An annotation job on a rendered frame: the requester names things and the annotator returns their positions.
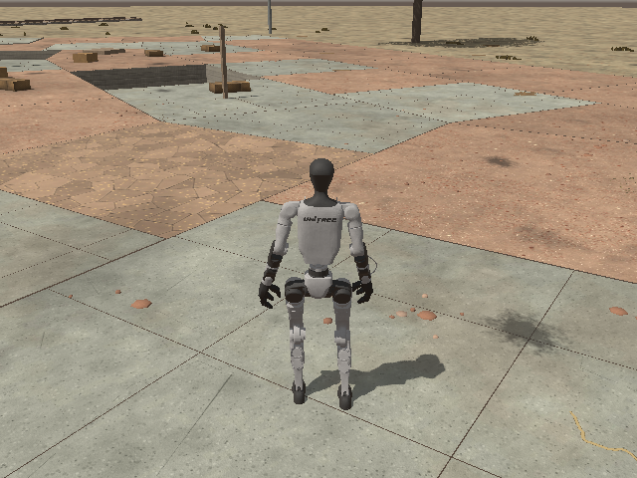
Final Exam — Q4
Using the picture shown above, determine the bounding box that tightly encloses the humanoid robot torso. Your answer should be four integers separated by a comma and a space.
297, 197, 343, 299

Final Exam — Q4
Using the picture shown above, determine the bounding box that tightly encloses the right robot hand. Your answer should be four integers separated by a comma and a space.
351, 280, 373, 304

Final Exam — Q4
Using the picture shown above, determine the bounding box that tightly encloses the right robot forearm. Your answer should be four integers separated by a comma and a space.
354, 242, 371, 284

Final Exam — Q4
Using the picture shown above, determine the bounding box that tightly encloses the left robot hand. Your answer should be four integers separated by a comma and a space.
258, 282, 281, 309

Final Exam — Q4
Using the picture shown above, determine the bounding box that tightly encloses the robot right foot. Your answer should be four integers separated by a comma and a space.
337, 385, 352, 410

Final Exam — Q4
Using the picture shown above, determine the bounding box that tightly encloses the right robot upper arm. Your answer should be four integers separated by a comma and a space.
341, 202, 364, 257

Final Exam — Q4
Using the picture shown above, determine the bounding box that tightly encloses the left robot upper arm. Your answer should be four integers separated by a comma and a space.
273, 201, 300, 256

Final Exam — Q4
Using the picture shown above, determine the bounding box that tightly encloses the left robot forearm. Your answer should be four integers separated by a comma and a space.
262, 240, 283, 286

